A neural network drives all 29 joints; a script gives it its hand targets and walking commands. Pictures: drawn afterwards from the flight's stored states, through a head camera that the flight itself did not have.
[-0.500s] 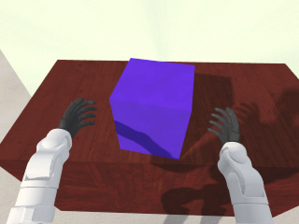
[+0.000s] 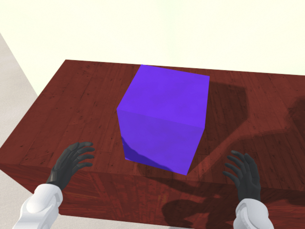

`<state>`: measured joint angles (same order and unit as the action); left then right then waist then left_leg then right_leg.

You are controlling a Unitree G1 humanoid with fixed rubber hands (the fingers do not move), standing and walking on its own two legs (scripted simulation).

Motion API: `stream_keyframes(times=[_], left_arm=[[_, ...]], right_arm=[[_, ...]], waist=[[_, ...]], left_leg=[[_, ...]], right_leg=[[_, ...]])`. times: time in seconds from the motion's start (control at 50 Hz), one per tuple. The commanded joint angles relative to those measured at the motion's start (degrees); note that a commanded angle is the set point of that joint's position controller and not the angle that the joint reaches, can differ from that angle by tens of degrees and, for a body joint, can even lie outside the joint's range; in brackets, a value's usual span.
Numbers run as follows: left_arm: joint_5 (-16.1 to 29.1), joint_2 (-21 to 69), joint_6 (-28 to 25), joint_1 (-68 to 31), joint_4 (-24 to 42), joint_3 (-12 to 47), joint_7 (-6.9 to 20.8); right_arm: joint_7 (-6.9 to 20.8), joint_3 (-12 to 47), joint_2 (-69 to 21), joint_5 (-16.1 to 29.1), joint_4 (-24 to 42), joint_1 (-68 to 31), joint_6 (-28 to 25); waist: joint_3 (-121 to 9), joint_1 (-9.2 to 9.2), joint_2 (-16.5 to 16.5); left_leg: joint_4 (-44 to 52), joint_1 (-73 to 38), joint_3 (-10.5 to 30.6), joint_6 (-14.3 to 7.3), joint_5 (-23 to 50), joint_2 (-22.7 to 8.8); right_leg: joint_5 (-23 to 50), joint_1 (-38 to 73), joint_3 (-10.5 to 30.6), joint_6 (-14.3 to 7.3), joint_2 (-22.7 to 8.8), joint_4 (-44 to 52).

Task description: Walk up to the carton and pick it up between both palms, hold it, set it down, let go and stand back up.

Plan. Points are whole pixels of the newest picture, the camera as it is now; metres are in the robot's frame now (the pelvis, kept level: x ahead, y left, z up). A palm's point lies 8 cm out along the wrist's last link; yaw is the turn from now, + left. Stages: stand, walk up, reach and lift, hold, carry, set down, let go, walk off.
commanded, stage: set down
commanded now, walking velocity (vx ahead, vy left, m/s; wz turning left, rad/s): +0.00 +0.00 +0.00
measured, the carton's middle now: (164, 120) +0.41 -0.02 +0.03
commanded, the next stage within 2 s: let go in 1.76 s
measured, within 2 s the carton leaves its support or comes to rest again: neither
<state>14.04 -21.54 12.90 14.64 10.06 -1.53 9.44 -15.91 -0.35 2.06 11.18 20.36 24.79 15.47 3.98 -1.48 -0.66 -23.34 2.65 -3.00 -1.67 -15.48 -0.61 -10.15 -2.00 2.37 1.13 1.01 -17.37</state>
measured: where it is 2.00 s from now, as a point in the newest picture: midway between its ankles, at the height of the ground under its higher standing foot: outside the picture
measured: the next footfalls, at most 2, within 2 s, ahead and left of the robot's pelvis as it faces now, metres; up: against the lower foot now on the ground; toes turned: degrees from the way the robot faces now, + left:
none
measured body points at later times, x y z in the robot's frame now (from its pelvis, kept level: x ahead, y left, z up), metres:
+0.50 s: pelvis +0.00 +0.00 +0.00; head -0.02 +0.01 +0.45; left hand +0.19 +0.22 +0.03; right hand +0.17 -0.20 +0.01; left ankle -0.02 +0.09 -0.75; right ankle +0.00 -0.14 -0.75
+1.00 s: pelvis +0.00 -0.02 +0.00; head -0.02 -0.02 +0.45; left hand +0.17 +0.21 -0.03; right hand +0.17 -0.23 -0.04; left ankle -0.02 +0.09 -0.75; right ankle +0.00 -0.14 -0.75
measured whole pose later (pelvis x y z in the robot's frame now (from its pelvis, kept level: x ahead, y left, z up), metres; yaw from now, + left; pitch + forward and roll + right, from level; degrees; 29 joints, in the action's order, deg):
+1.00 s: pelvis +0.00 -0.02 +0.00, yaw +0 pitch -7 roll -1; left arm 8.8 -17.6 2.3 18.5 -12.7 4.4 4.2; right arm -6.3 -1.8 5.9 4.2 -12.7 21.6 -1.5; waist 4.8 -1.5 -1.9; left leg -22.4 0.8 -2.4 -0.7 -14.9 -0.8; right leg -11.5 -1.6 1.7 -0.1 1.3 -19.8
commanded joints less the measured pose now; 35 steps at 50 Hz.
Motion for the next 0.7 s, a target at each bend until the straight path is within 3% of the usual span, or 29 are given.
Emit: stream_keyframes(times=[0.0,0.02,0.08,0.14,0.16,0.24,0.26,0.34,0.38,0.42,0.54,0.6,0.66,0.68], left_arm=[[0.6,-7.9,-7.4,-4.9,7.8,-2.5,-0.6],[0.3,-7.7,-8.1,-3.6,8.1,-2.3,-0.8],[1.4,-7.8,-10.1,-1.3,3.9,-0.9,-0.3],[0.9,-7.9,-10.9,-2.7,2.0,-0.9,-0.6],[1.5,-8.2,-11.2,-1.5,2.3,-1.4,-0.7],[1.8,-7.4,-13.0,0.0,-0.3,1.2,-0.9],[1.5,-7.2,-13.3,-0.1,0.6,1.7,-1.2],[0.1,-6.7,-14.2,3.7,0.4,1.2,-1.6],[-0.3,-6.2,-14.6,3.7,1.4,1.4,-1.8],[-0.3,-6.3,-15.1,3.6,0.2,2.0,-2.1],[-2.0,-4.8,-13.8,3.5,-2.8,2.7,-2.9],[-2.8,-4.8,-13.2,4.0,-2.8,3.7,-3.5],[-3.6,-4.7,-13.7,2.7,-3.6,2.9,-4.1],[-3.4,-4.7,-13.6,2.9,-5.5,3.4,-4.0]], right_arm=[[1.0,-1.4,2.0,-1.9,5.9,-0.3,-5.3],[1.4,-0.9,1.8,-1.5,5.4,0.7,-5.9],[1.3,0.2,1.3,-2.2,4.4,1.6,-6.9],[1.8,0.1,1.3,-2.7,2.1,-0.2,-7.4],[1.9,0.0,2.0,-3.1,3.5,0.5,-8.0],[2.5,-0.8,2.5,-3.8,1.5,1.1,-10.6],[2.6,-1.2,3.0,-3.9,-0.3,1.7,-11.1],[3.4,-0.7,3.4,-3.6,-3.3,4.4,-12.8],[3.8,-0.8,3.8,-2.8,-5.0,4.4,-13.2],[4.0,-0.5,3.9,-2.7,-4.7,3.6,-13.7],[5.3,-1.4,4.7,-3.7,-8.3,1.7,-15.1],[6.0,-1.7,5.4,-3.9,-11.2,2.4,-15.1],[6.9,-2.2,5.8,-4.3,-13.1,0.3,-15.9],[7.0,-2.1,5.5,-4.9,-13.9,0.3,-16.0]], waist=[[-3.3,-0.43,-6.1],[-3.1,-0.36,-6.8],[-1.4,0.07,-3.1],[0.2,-0.71,-4.6],[-1.1,-1.22,-3.5],[-2.2,-0.20,-3.0],[-1.5,-0.02,-4.5],[-0.7,-0.44,-3.9],[0.3,-0.36,-5.5],[-0.2,-0.21,-4.3],[1.4,-0.86,-5.2],[1.8,0.21,-6.2],[2.4,-0.72,-5.9],[2.6,0.10,-4.4]], left_leg=[[3.4,-0.9,2.4,3.5,18.0,-2.8],[3.5,-0.5,2.6,3.4,18.4,-2.9],[4.1,0.7,2.6,2.7,15.0,-2.5],[5.0,1.6,3.0,2.3,12.3,-3.2],[5.2,2.0,3.1,2.0,11.9,-3.5],[4.3,2.3,2.8,2.6,13.2,-3.5],[4.4,2.6,3.2,2.9,13.8,-3.8],[3.8,0.0,3.2,3.1,16.4,-3.4],[4.4,-0.6,3.8,3.7,17.7,-3.9],[4.4,-0.6,3.8,3.1,17.2,-3.5],[5.2,0.4,3.1,3.2,14.9,-3.6],[5.6,1.5,3.3,3.0,14.2,-3.7],[5.9,2.0,2.7,3.2,14.3,-3.3],[5.4,1.1,2.5,2.8,13.9,-2.8]], right_leg=[[8.9,-2.7,-0.2,-3.9,-1.1,2.5],[8.2,-1.8,0.0,-4.1,-1.0,2.7],[7.6,-1.5,0.6,-3.8,-1.6,2.7],[3.6,-2.4,0.5,-4.2,-1.6,2.9],[3.5,-1.4,0.6,-4.0,-1.4,2.6],[5.9,-1.1,0.1,-4.1,-0.9,1.8],[5.8,-0.7,-0.1,-4.6,-0.6,1.4],[7.4,-1.2,0.1,-4.6,-0.7,1.9],[6.8,-0.5,-0.1,-5.1,-0.3,2.5],[6.6,-0.9,0.1,-4.8,-0.7,2.7],[5.3,-1.6,-0.1,-5.4,-0.6,2.4],[5.0,0.3,-0.2,-5.3,-0.4,2.0],[5.1,-0.5,-0.6,-5.1,-0.3,2.1],[5.1,-1.0,0.0,-4.7,-1.2,2.5]])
